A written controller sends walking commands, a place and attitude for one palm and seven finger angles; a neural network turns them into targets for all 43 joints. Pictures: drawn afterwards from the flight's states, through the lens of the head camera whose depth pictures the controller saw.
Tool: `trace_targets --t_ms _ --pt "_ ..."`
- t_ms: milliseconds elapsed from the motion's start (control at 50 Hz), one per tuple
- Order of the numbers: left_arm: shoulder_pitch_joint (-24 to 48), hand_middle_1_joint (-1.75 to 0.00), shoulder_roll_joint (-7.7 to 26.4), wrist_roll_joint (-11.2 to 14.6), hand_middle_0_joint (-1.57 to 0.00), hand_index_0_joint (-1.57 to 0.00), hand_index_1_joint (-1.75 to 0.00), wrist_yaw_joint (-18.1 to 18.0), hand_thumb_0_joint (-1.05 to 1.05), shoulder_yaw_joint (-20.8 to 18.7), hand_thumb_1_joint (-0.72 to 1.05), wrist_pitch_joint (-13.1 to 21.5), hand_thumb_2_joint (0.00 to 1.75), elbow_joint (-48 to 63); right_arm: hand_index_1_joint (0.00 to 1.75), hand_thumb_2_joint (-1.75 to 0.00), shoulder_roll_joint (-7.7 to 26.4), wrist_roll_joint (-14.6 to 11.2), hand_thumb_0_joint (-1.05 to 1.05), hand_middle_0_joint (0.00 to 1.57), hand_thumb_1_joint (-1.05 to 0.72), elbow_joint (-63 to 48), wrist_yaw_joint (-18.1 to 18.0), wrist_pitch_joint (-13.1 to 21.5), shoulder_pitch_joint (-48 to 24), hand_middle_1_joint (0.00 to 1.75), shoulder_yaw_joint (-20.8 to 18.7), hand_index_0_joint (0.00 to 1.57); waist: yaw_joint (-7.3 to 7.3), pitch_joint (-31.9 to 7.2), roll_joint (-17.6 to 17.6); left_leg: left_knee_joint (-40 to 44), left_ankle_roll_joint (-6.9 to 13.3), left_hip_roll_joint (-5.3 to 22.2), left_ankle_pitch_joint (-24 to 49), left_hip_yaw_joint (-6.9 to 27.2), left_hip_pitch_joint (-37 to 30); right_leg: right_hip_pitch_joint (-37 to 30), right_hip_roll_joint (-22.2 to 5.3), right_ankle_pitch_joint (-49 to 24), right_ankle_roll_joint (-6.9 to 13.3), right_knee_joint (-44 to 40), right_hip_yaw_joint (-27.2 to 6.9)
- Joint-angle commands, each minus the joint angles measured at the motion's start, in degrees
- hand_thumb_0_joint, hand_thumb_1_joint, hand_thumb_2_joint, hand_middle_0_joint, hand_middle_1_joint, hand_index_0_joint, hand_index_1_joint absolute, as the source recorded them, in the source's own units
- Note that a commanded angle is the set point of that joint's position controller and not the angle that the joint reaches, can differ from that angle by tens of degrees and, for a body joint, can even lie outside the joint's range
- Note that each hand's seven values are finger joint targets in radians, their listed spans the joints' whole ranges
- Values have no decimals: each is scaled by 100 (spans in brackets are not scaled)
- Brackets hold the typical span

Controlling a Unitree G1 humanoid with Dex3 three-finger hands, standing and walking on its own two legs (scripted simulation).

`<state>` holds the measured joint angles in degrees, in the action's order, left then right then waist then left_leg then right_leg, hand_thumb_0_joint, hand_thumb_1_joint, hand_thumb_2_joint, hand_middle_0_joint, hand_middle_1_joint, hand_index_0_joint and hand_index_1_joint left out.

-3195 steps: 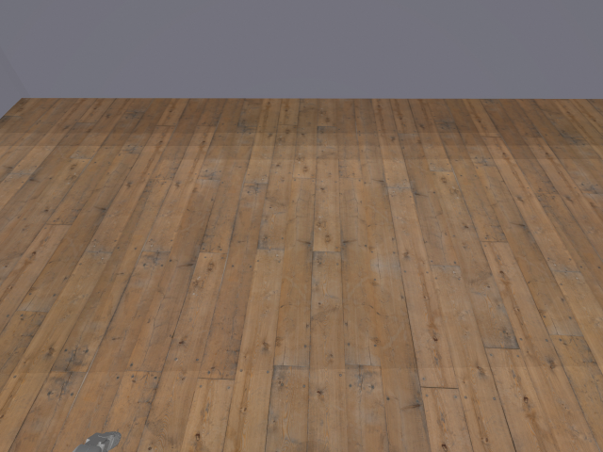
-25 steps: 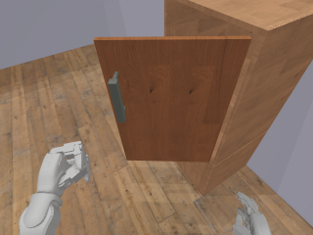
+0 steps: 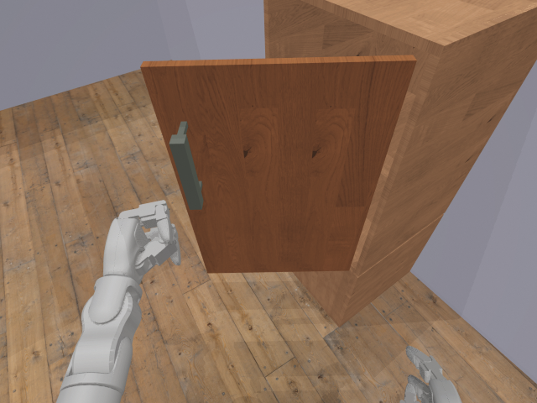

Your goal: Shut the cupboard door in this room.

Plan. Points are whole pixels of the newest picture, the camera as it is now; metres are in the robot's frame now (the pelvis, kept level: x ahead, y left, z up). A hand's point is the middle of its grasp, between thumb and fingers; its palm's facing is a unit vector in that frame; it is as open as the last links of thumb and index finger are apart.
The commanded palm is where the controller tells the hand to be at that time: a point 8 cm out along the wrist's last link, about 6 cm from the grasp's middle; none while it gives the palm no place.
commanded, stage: bring the fist close to the handle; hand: left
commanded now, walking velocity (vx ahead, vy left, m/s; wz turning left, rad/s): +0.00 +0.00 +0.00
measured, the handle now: (190, 167) +0.48 +0.17 +0.09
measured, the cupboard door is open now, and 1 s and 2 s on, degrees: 55 55 41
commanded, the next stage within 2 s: push the door shut along its arc in 0.76 s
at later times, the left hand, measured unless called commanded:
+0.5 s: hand (204, 207) +0.38 +0.12 +0.10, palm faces +0.05 -1.00 -0.01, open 3.1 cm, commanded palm +0.34 +0.18 +0.10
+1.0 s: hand (201, 205) +0.39 +0.13 +0.09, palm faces +0.03 -1.00 -0.02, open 3.1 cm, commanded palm +0.37 +0.18 +0.10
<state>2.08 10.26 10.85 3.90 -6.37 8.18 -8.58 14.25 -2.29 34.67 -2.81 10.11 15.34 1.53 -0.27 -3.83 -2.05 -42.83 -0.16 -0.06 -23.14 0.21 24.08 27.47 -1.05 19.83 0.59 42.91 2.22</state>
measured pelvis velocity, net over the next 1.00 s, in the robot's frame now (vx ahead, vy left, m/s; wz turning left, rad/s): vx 0.00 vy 0.00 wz -0.01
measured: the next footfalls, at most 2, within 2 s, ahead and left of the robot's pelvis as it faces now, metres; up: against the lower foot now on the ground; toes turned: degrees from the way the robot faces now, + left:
none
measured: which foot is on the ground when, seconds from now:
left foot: down 0.00-1.00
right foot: down 0.00-1.00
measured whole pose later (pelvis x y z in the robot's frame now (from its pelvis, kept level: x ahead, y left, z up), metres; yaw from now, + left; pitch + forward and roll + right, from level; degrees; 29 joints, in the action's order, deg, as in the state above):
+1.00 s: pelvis +0.00 +0.00 +0.00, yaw -1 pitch +6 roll +0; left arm 23.3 10.2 8.3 0.9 -6.9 13.3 -33.5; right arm 13.9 -2.4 35.9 -2.3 3.8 14.7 0.9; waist -2.2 -3.6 -1.4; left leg -42.6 -0.1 0.2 -22.4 -0.4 26.5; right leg 29.9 -0.7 18.7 0.6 42.3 1.6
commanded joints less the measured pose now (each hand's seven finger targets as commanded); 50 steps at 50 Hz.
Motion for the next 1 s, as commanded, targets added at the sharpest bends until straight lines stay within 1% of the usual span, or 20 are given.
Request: trace_targets --t_ms 0,40,80,120,180,220,280,340,380,420,460,520,620,640,740,780,860,900,920,980 --pt "1766 -150 538 -8 -130 -130 -150 -90 0 -102 90 398 90 1063 30 -90 600 -6 0 20 -90 -874 -24 281 -471 30 -240 20 -63 -1123 352 618 101 -71 1266 -46 -107 -852 43 -1228 3 -608 -35" --pt "2270 -150 558 -41 -130 -130 -150 -159 0 -62 90 398 90 911 30 -90 613 -20 0 20 -90 -798 -29 236 -443 30 -243 20 -149 -1046 305 622 91 -62 1141 -16 -112 -698 58 -1086 8 -623 -33" --pt "2327 -150 711 -89 -130 -130 -150 -257 0 -232 90 385 90 683 30 -90 633 -2 0 20 -90 -776 -30 177 -419 30 -257 20 -88 -1123 403 624 96 -56 1165 -22 -90 -777 59 -1093 12 -622 -43" --pt "2648 -150 447 -117 -130 -130 -150 -297 0 3 90 394 90 613 30 -90 589 -11 0 20 -90 -792 -13 124 -427 30 -246 20 -131 -1269 254 615 84 -63 1250 -46 -181 -768 55 -1207 18 -577 -30" --pt "2815 -150 761 -163 -130 -130 -150 -411 0 -309 90 424 90 194 30 -90 632 12 0 20 -90 -712 -11 29 -366 30 -264 20 -69 -1322 367 619 75 -45 1306 -46 -109 -861 67 -1271 27 -571 -49" --pt "3185 -150 396 -200 -130 -130 -150 -436 0 17 90 470 90 156 30 -90 582 4 0 20 -90 -728 18 -13 -355 30 -258 20 -155 -1411 207 595 70 -42 1458 -71 -221 -800 65 -1465 37 -520 -30" --pt "3215 -150 663 -219 -130 -130 -150 -519 0 -283 90 502 90 -272 30 -90 633 35 0 20 -90 -643 43 -91 -227 30 -291 20 -102 -1481 463 571 56 -22 1626 -49 -130 -917 72 -1668 39 -490 -25" --pt "3626 -150 391 -227 -130 -130 -150 -534 0 -68 90 573 90 -416 30 -90 603 24 0 20 -90 -636 73 -148 -211 30 -307 20 -188 -1503 315 549 57 -28 1584 -110 -151 -812 76 -1689 31 -498 -45" --pt "3242 -150 669 -269 -130 -130 -150 -576 0 -372 90 609 90 -574 30 -90 638 41 0 20 -90 -658 84 -208 -173 30 -333 20 -42 -1577 417 574 64 -22 1661 -126 -93 -989 80 -1761 46 -497 -58" --pt "3398 -150 437 -259 -130 -130 -150 -544 0 -164 90 657 90 -471 30 -90 593 29 0 20 -90 -701 111 -233 -193 30 -327 20 -95 -1603 247 578 62 -30 1672 -162 -141 -964 73 -1829 46 -499 -73" --pt "3280 -150 612 -223 -130 -130 -150 -551 0 -337 90 695 90 -526 30 -90 622 26 0 20 -90 -708 113 -273 -176 30 -337 20 -74 -1581 541 608 76 -36 1566 -178 -23 -1069 73 -1769 27 -551 -96" --pt "3289 -150 716 -202 -130 -130 -150 -512 0 -423 90 778 90 -412 30 -90 610 25 0 20 -90 -739 103 -322 -194 30 -341 20 -47 -1574 454 640 89 -47 1517 -220 17 -1176 62 -1778 15 -597 -159" --pt "3587 -150 573 -170 -130 -130 -150 -419 0 -200 90 890 90 -332 30 -90 603 -1 0 20 -90 -686 59 -319 -227 30 -343 20 -179 -1457 209 644 103 -45 1277 -200 -82 -948 82 -1474 20 -669 -163" --pt "3578 -150 619 -147 -130 -130 -150 -415 0 -262 90 876 90 -491 30 -90 624 -3 0 20 -90 -644 45 -317 -199 30 -350 20 -211 -1360 395 642 113 -40 1235 -191 -49 -906 94 -1436 13 -701 -155" --pt "3682 -150 564 -130 -130 -130 -150 -309 0 -187 90 873 90 -590 30 -90 634 -9 0 20 -90 -633 26 -323 -196 30 -356 20 -205 -1522 356 647 109 -61 1229 -175 -86 -949 82 -1423 18 -681 -151" --pt "3625 -150 792 -110 -130 -130 -150 -313 0 -414 90 853 90 -779 30 -90 669 -4 0 20 -90 -612 13 -344 -177 30 -351 20 -181 -1439 446 642 115 -57 1175 -163 -16 -939 79 -1353 7 -710 -159" --pt "3969 -150 597 -152 -130 -130 -150 -305 0 -192 90 883 90 -782 30 -90 636 -18 0 20 -90 -636 29 -349 -210 30 -332 20 -232 -1447 183 642 101 -63 1131 -145 -104 -785 92 -1281 35 -663 -128" --pt "4350 -150 844 -214 -130 -130 -150 -297 0 -289 90 887 90 -1023 30 -90 674 -16 0 20 -90 -576 6 -389 -157 30 -321 20 -339 -1362 301 628 111 -38 1070 -116 -58 -686 87 -1220 16 -661 -137" --pt "4654 -150 695 -221 -130 -130 -150 -264 0 -116 90 902 90 -1074 30 -90 656 -20 0 20 -90 -569 3 -388 -160 30 -313 20 -394 -1330 281 616 109 -44 1027 -104 -56 -614 92 -1185 14 -650 -139" --pt "5090 -150 968 -226 -130 -130 -150 -225 0 -340 90 938 90 -1469 30 -90 697 -10 0 20 -90 -492 -22 -414 -75 30 -325 20 -397 -1503 228 578 106 -45 1016 -55 -98 -572 106 -1129 37 -596 -137"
